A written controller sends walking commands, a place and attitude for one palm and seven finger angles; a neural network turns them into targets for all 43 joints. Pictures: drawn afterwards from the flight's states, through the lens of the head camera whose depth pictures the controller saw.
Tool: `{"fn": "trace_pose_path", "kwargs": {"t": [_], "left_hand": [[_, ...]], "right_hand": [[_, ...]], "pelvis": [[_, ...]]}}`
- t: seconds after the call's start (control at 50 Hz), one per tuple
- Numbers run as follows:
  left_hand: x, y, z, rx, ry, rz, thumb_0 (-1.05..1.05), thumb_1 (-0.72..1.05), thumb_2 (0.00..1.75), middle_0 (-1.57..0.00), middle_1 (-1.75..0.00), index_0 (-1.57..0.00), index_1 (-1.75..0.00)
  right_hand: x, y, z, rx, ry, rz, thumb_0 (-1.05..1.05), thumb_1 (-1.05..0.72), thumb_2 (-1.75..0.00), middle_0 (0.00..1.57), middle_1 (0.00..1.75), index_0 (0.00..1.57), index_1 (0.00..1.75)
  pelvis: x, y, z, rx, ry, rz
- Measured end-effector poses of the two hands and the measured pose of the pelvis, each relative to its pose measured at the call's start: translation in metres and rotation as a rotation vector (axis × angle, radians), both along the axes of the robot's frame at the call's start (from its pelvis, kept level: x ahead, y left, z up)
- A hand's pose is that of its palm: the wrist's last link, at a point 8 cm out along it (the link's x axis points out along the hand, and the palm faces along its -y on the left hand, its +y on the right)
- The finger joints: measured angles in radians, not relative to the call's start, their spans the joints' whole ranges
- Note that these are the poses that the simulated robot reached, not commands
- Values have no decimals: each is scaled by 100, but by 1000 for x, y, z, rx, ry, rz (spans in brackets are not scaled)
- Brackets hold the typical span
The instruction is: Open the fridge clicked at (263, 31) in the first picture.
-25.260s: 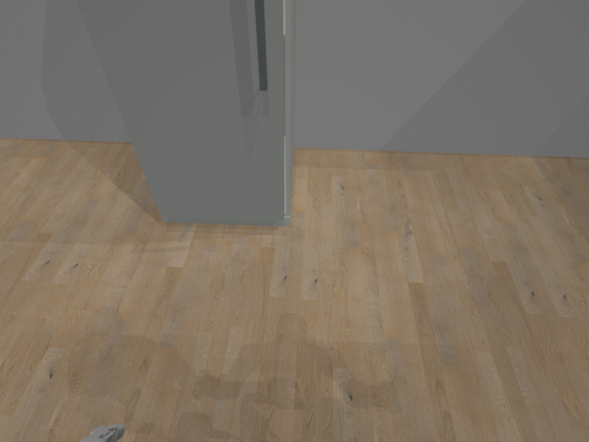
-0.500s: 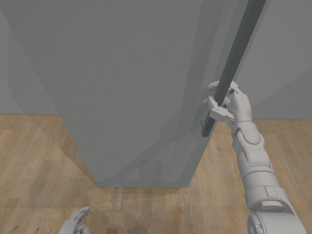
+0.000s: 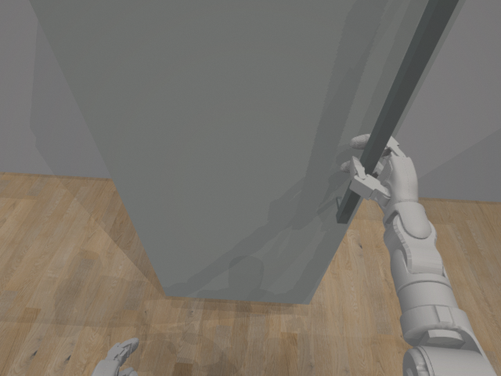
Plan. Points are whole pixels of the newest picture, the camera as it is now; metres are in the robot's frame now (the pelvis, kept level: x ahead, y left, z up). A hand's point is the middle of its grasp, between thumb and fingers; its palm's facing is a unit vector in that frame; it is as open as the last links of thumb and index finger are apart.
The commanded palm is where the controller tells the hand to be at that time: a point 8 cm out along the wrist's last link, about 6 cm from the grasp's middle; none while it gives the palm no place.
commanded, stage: grip the handle and tug to test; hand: right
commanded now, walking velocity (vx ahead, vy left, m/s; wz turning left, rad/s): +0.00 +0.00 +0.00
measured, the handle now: (383, 113) +0.46 -0.14 +0.21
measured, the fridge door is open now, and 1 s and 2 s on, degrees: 0 14 41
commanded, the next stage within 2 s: pull the door a little, standing still in 0.16 s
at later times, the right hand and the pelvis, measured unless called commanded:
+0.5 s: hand (357, 180) +0.40 -0.12 +0.12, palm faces -0.06 +1.00 +0.00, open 5.7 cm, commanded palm +0.35 -0.17 +0.12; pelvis +0.04 +0.00 +0.00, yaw +0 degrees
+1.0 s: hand (357, 242) +0.29 -0.10 +0.12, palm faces -0.12 +0.98 -0.15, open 6.1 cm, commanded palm +0.26 -0.16 +0.12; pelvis +0.05 -0.02 +0.01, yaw +0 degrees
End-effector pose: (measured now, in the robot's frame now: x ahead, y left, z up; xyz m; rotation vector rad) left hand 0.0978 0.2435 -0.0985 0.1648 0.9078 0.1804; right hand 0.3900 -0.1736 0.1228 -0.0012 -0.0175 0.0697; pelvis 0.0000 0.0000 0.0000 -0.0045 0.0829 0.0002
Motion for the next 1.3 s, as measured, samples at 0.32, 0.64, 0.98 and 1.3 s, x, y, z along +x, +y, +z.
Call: {"fn": "trace_pose_path", "kwargs": {"t": [0.32,0.64,0.98,1.3], "left_hand": [[40,2,14,-5,-70,12,1,91,90,-20,-30,-20,-30],[81,-20,20,-46,-122,-30,1,91,90,-20,-30,-20,-30],[123,-27,29,9,-145,-65,1,91,90,-20,-30,-20,-30],[64,-16,25,-51,-169,-78,1,91,90,-21,-30,-20,-30]], "right_hand": [[-5,0,0,7,-6,8,1,-76,-78,34,140,34,137],[-17,1,2,-2,10,9,1,-77,-78,29,137,28,136],[-113,13,8,-139,-62,63,1,-64,-78,38,136,35,136],[-170,38,6,-149,-73,-58,0,-65,-77,43,139,31,140]], "pelvis": [[26,0,4,7,3,22],[47,-6,6,10,1,21],[55,-15,9,17,-28,4],[-10,13,6,-2,-61,-26]]}}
